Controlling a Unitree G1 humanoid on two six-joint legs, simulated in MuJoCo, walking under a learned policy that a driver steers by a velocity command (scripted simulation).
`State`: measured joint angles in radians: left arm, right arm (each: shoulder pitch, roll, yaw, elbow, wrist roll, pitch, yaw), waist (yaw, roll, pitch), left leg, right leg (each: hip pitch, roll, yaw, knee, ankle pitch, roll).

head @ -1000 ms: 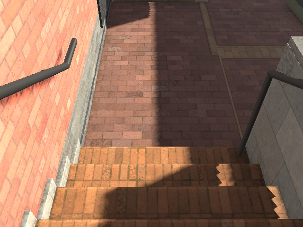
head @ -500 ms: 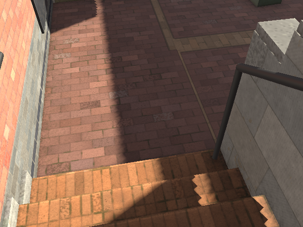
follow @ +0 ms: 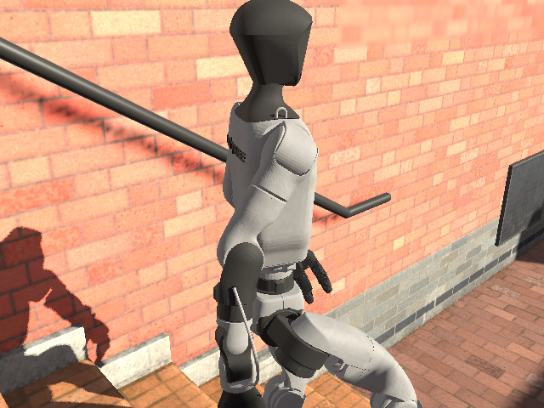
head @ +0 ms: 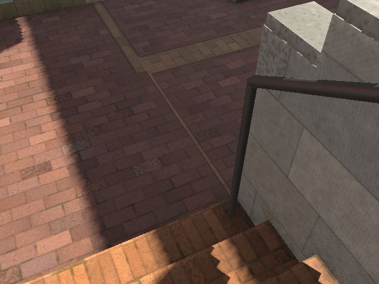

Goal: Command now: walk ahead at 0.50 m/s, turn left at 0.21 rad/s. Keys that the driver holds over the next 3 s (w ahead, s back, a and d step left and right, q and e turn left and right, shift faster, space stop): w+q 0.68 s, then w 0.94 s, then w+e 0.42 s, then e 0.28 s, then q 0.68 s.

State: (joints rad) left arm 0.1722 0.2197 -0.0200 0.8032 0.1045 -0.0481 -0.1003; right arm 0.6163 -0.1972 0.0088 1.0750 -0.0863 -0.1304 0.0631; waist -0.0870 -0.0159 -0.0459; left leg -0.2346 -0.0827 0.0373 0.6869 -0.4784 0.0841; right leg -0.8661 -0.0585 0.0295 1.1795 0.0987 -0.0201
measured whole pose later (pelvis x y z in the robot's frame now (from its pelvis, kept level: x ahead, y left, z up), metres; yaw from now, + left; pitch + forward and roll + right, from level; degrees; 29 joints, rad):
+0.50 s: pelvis +0.22 +0.07 -0.15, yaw +14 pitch +0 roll -3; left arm 0.48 0.21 -0.03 1.02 0.11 -0.05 -0.09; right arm 0.22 -0.29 -0.06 0.94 -0.10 -0.10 0.05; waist 0.04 0.04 0.00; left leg -0.25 0.02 0.04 0.45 -0.15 0.09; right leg -0.38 -0.11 -0.06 1.71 -0.81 0.03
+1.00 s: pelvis +0.50 +0.13 -0.33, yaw +27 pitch +1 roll +2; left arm 0.21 0.23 0.00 0.90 0.09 -0.08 -0.09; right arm 0.53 -0.17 0.03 1.04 -0.08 -0.07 0.11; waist -0.07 -0.04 -0.05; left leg -0.43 -0.17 -0.10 1.83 -0.81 0.07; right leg -0.30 -0.02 -0.05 0.43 -0.16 -0.08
